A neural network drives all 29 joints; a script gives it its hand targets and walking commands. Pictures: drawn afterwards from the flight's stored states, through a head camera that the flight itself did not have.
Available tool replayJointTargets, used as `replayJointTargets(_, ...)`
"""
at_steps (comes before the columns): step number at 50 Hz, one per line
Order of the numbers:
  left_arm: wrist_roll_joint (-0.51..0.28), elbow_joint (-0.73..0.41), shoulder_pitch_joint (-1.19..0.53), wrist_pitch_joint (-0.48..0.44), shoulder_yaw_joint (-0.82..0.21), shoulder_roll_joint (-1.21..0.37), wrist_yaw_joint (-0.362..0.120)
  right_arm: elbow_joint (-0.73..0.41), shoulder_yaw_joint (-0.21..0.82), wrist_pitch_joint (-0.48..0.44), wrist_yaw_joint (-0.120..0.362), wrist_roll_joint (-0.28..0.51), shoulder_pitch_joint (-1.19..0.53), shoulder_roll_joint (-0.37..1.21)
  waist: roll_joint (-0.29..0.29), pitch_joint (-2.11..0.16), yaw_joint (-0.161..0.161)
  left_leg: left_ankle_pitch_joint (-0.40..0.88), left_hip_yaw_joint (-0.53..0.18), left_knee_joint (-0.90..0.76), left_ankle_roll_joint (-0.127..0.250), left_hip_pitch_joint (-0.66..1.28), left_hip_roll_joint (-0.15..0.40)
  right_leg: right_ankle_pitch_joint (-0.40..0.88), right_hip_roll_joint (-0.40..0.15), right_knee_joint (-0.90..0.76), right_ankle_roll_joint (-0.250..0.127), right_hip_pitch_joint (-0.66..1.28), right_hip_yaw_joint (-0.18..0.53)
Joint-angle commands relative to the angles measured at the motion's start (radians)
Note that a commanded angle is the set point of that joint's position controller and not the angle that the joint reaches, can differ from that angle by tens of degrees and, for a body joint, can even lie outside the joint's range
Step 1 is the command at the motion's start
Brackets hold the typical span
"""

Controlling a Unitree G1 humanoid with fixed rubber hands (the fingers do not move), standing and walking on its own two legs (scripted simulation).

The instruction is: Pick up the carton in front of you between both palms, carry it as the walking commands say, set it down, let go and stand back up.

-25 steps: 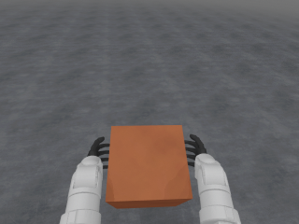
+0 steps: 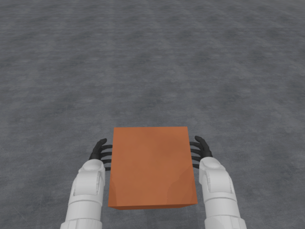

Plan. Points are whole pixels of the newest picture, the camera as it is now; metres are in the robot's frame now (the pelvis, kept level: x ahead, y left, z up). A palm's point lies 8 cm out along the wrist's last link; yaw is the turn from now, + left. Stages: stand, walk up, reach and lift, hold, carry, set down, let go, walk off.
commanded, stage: hold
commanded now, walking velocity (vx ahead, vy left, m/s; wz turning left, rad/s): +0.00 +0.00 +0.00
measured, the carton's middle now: (150, 172) +0.32 +0.00 -0.07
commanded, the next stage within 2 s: set down in 0.10 s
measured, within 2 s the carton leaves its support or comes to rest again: neither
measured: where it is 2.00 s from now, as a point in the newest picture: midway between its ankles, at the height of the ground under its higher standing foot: outside the picture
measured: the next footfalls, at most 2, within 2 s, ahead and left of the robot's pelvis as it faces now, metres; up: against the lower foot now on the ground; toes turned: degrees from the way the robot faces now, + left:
none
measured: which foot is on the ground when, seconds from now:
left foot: down 0.00-1.00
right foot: down 0.00-1.00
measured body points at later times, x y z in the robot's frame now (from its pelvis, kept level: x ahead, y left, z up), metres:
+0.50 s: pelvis -0.06 +0.00 -0.03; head +0.01 -0.01 +0.41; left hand +0.32 +0.14 -0.03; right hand +0.33 -0.16 -0.01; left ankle +0.01 +0.11 -0.75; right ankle +0.02 -0.11 -0.75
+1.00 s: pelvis -0.05 -0.01 -0.14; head +0.18 -0.02 +0.24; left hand +0.39 +0.14 -0.22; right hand +0.41 -0.16 -0.21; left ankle +0.00 +0.12 -0.75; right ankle +0.02 -0.11 -0.75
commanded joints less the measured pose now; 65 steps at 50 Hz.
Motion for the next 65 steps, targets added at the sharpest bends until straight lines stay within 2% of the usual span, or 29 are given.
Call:
replayJointTargets(1, -0.237, -0.091, -0.502, -0.056, -0.492, -0.913, -0.245, 0.037, 0.466, -0.024, 0.248, 0.221, -0.367, 0.916, 0.038, -0.309, 0.0, 0.325, -0.039, -0.005, -0.029, 0.073, -0.055, 0.271, 0.037, -0.016, 0.007, 0.095, 0.055)
replayJointTargets(7, -0.197, 0.002, -0.567, -0.053, -0.432, -0.945, -0.249, 0.075, 0.416, -0.039, 0.283, 0.196, -0.514, 0.942, 0.032, -0.269, 0.0, 0.144, -0.026, -0.025, -0.007, -0.018, -0.059, 0.176, 0.038, -0.004, 0.01, 0.028, 0.066)
replayJointTargets(8, -0.151, 0.097, -0.596, -0.064, -0.333, -0.914, -0.258, 0.154, 0.375, -0.034, 0.28, 0.179, -0.585, 0.948, -0.03, -0.219, 0.057, 0.066, -0.041, -0.023, 0.017, -0.056, -0.044, 0.09, 0.029, 0.004, 0.015, 0.049, 0.059)
replayJointTargets(9, -0.184, 0.12, -0.698, -0.086, -0.351, -0.915, -0.267, 0.212, 0.368, -0.043, 0.271, 0.18, -0.574, 0.959, -0.014, -0.18, -0.017, -0.055, -0.008, 0.001, 0.01, -0.09, -0.062, -0.005, 0.016, -0.014, 0.009, 0.038, 0.07)
replayJointTargets(15, -0.009, 0.412, -0.967, -0.183, -0.009, -0.781, -0.249, 0.457, 0.042, -0.137, 0.232, 0.008, -0.925, 0.811, -0.045, -0.107, 0.024, -0.341, 0.002, 0.113, 0.039, -0.236, -0.048, -0.456, 0.017, 0.063, -0.001, -0.101, 0.073)
replayJointTargets(17, 0.073, 0.502, -1.03, -0.206, 0.14, -0.693, -0.229, 0.467, -0.093, -0.152, 0.19, -0.09, -0.93, 0.662, -0.035, -0.088, -0.049, -0.353, 0.045, 0.172, 0.0, -0.309, -0.057, -0.448, 0.026, 0.081, -0.007, -0.125, 0.033)
replayJointTargets(21, 0.124, 0.475, -0.988, -0.252, 0.178, -0.657, -0.182, 0.54, -0.137, -0.201, 0.158, -0.114, -0.913, 0.652, 0.076, -0.101, -0.005, -0.226, 0.019, 0.226, 0.01, -0.398, -0.07, -0.24, 0.028, 0.169, 0.003, -0.191, 0.048)
replayJointTargets(22, 0.173, 0.494, -0.958, -0.276, 0.238, -0.583, -0.174, 0.48, -0.153, -0.233, 0.15, -0.137, -0.921, 0.62, -0.019, -0.069, 0.007, -0.138, 0.012, 0.218, 0.012, -0.44, -0.058, -0.136, 0.052, 0.198, 0.018, -0.255, 0.023)
replayJointTargets(23, 0.119, 0.466, -0.957, -0.301, 0.185, -0.654, -0.17, 0.535, -0.162, -0.264, 0.162, -0.145, -0.851, 0.588, 0.042, -0.183, -0.061, -0.084, 0.03, 0.27, -0.004, -0.432, -0.068, -0.049, 0.075, 0.242, 0.004, -0.258, 0.018)
replayJointTargets(30, 0.066, 0.359, -1.032, -0.509, 0.001, -0.714, -0.172, 0.532, -0.012, -0.473, 0.209, -0.074, -0.955, 0.674, 0.058, -0.552, -0.016, -0.021, 0.027, 0.453, -0.034, -0.617, -0.093, -0.01, 0.097, 0.462, 0.01, -0.51, -0.027)
replayJointTargets(33, -0.082, 0.324, -1.127, -0.536, -0.209, -0.852, -0.159, 0.443, 0.139, -0.522, 0.236, -0.01, -1.007, 0.704, 0.085, -0.778, -0.112, 0.052, -0.014, 0.533, -0.041, -0.57, -0.094, 0.046, 0.111, 0.572, -0.001, -0.643, -0.029)
replayJointTargets(34, -0.099, 0.271, -1.102, -0.545, -0.241, -0.886, -0.149, 0.467, 0.192, -0.51, 0.253, 0.027, -0.99, 0.763, 0.073, -0.871, -0.05, 0.135, -0.012, 0.553, -0.054, -0.558, -0.1, 0.114, 0.094, 0.593, -0.005, -0.616, -0.028)
replayJointTargets(37, -0.171, 0.329, -1.075, -0.532, -0.352, -1.015, -0.154, 0.188, 0.416, -0.528, 0.261, 0.176, -1.213, 0.763, 0.062, -1.263, -0.046, 0.228, -0.008, 0.685, -0.055, -0.531, -0.113, 0.197, 0.1, 0.709, 0.007, -0.598, -0.035)
replayJointTargets(41, -0.238, 0.159, -1.176, -0.515, -0.484, -0.896, -0.182, 0.252, 0.541, -0.433, 0.247, 0.219, -1.064, 0.964, -0.058, -1.404, -0.022, 0.231, 0.053, 0.781, -0.036, -0.779, -0.127, 0.317, 0.118, 0.779, 0.049, -0.527, -0.013)
replayJointTargets(42, -0.2, 0.195, -1.109, -0.503, -0.436, -0.874, -0.195, 0.286, 0.544, -0.416, 0.248, 0.217, -1.062, 0.977, -0.079, -1.322, 0.068, 0.193, 0.062, 0.778, -0.025, -0.869, -0.132, 0.335, 0.095, 0.793, 0.054, -0.56, 0.01)
replayJointTargets(43, -0.164, 0.284, -1.06, -0.467, -0.37, -0.9, -0.212, 0.351, 0.455, -0.388, 0.254, 0.178, -1.016, 0.962, -0.069, -1.187, 0.003, 0.084, 0.054, 0.759, -0.015, -0.979, -0.138, 0.27, 0.091, 0.767, 0.061, -0.562, 0.02)
replayJointTargets(45, -0.102, 0.318, -1.097, -0.434, -0.298, -0.838, -0.246, 0.503, 0.334, -0.36, 0.242, 0.094, -0.971, 0.983, -0.04, -0.964, 0.044, -0.066, 0.074, 0.765, -0.018, -1.154, -0.135, 0.075, 0.098, 0.765, 0.055, -0.714, 0.034)
replayJointTargets(46, -0.113, 0.364, -1.117, -0.424, -0.28, -0.878, -0.257, 0.503, 0.331, -0.361, 0.24, 0.064, -0.921, 0.95, -0.078, -0.906, -0.018, -0.108, 0.065, 0.78, -0.021, -1.199, -0.131, 0.041, 0.093, 0.759, 0.052, -0.742, 0.02)
replayJointTargets(48, -0.029, 0.413, -1.044, -0.426, -0.195, -0.817, -0.263, 0.579, 0.249, -0.363, 0.241, 0.013, -0.881, 0.912, -0.024, -0.838, 0.037, -0.076, 0.054, 0.817, -0.013, -1.277, -0.122, 0.052, 0.07, 0.805, 0.047, -0.862, 0.051)
replayJointTargets(50, -0.056, 0.392, -1.072, -0.452, -0.22, -0.853, -0.263, 0.648, 0.166, -0.397, 0.244, -0.003, -0.866, 0.868, 0.039, -0.858, -0.027, 0.034, 0.047, 0.828, -0.029, -1.22, -0.122, 0.135, 0.075, 0.832, 0.035, -0.988, 0.027)
replayJointTargets(51, -0.055, 0.386, -1.117, -0.472, -0.209, -0.824, -0.248, 0.572, 0.199, -0.427, 0.24, 0.025, -0.939, 0.873, 0.017, -0.945, 0.008, 0.099, 0.046, 0.873, -0.019, -1.206, -0.125, 0.184, 0.089, 0.903, 0.025, -1.014, 0.027)
replayJointTargets(52, -0.127, 0.337, -1.135, -0.486, -0.271, -0.886, -0.235, 0.547, 0.191, -0.441, 0.24, 0.016, -0.894, 0.814, 0.078, -0.992, -0.09, 0.124, 0.044, 0.898, -0.051, -1.229, -0.138, 0.197, 0.094, 0.91, 0.007, -1.018, 0.018)
replayJointTargets(54, -0.13, 0.352, -1.152, -0.492, -0.232, -0.824, -0.214, 0.488, 0.229, -0.447, 0.229, 0.079, -1.045, 0.825, 0.056, -1.045, -0.033, 0.148, 0.042, 0.917, -0.052, -1.206, -0.131, 0.204, 0.097, 0.938, 0.03, -1.056, 0.01)
replayJointTargets(57, -0.186, 0.328, -1.233, -0.515, -0.286, -0.852, -0.189, 0.473, 0.254, -0.463, 0.206, 0.118, -1.081, 0.781, 0.102, -1.148, -0.083, 0.162, 0.054, 1.005, -0.072, -1.255, -0.146, 0.246, 0.112, 0.993, 0.024, -1.051, 0.029)
replayJointTargets(60, -0.168, 0.346, -1.229, -0.516, -0.262, -0.819, -0.147, 0.507, 0.274, -0.444, 0.195, 0.124, -1.102, 0.761, 0.017, -1.125, -0.04, 0.081, 0.054, 1.057, -0.075, -1.346, -0.157, 0.181, 0.12, 1.06, 0.037, -1.057, 0.002)
replayJointTargets(61, -0.178, 0.37, -1.298, -0.499, -0.258, -0.818, -0.14, 0.518, 0.215, -0.447, 0.204, 0.113, -1.185, 0.659, 0.104, -1.055, -0.14, -0.043, 0.07, 1.066, -0.088, -1.369, -0.151, 0.079, 0.119, 1.057, 0.029, -1.122, -0.015)
replayJointTargets(62, -0.156, 0.332, -1.344, -0.497, -0.239, -0.779, -0.131, 0.465, 0.27, -0.443, 0.2, 0.129, -1.256, 0.704, 0.045, -1.14, -0.017, -0.028, 0.092, 1.076, -0.083, -1.374, -0.163, 0.075, 0.13, 1.08, 0.036, -1.077, 0.0)
replayJointTargets(64, -0.14, 0.376, -1.39, -0.492, -0.196, -0.713, -0.118, 0.554, 0.255, -0.419, 0.209, 0.115, -1.223, 0.731, -0.009, -1.075, -0.044, -0.095, 0.103, 1.114, -0.072, -1.395, -0.167, -0.014, 0.128, 1.105, 0.044, -1.184, -0.022)
replayJointTargets(65, -0.153, 0.322, -1.373, -0.492, -0.226, -0.764, -0.11, 0.457, 0.326, -0.426, 0.21, 0.158, -1.289, 0.74, -0.038, -1.197, 0.018, -0.051, 0.096, 1.114, -0.065, -1.333, -0.164, 0.037, 0.123, 1.124, 0.055, -1.104, -0.035)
